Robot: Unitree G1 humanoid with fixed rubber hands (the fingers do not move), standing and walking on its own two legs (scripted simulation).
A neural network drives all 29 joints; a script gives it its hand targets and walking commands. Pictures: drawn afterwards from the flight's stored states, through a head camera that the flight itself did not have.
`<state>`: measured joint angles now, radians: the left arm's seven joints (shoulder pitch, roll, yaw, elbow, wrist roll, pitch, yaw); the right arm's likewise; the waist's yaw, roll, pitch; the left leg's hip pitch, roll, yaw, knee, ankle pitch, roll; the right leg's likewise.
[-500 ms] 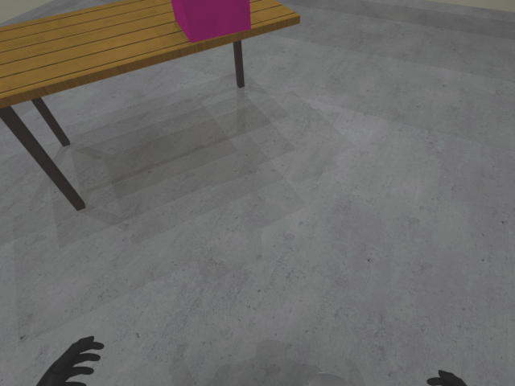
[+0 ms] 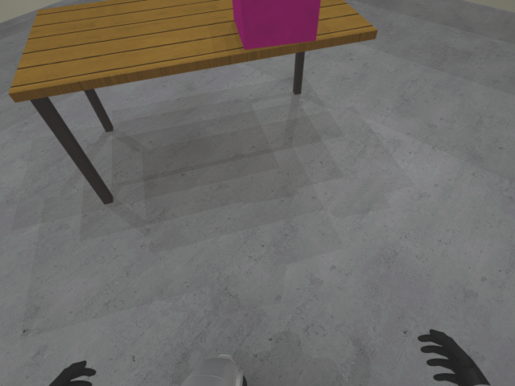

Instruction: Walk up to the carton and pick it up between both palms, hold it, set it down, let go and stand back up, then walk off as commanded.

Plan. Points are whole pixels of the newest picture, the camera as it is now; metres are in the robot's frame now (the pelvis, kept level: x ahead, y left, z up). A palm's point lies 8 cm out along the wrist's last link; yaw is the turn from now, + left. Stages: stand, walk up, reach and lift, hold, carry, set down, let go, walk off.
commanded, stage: walk up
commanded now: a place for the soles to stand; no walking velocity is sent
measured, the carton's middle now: (273, 3) +1.30 +0.01 +0.00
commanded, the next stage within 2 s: none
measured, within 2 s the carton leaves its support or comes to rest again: neither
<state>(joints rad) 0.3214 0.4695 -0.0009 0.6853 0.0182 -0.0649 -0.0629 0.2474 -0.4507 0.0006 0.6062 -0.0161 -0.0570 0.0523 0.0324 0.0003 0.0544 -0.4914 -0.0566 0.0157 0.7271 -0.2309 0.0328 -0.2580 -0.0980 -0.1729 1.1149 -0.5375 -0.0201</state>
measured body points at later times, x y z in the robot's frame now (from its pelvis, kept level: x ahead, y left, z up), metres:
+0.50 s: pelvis +0.18 -0.09 +0.03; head +0.20 -0.11 +0.48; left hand +0.23 +0.25 -0.04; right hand +0.34 -0.38 -0.06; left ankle +0.20 +0.07 -0.65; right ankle +0.13 -0.16 -0.70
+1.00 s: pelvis +0.34 -0.16 +0.00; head +0.36 -0.17 +0.45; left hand +0.37 +0.19 -0.07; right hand +0.49 -0.45 -0.09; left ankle +0.31 +0.01 -0.65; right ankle +0.38 -0.23 -0.70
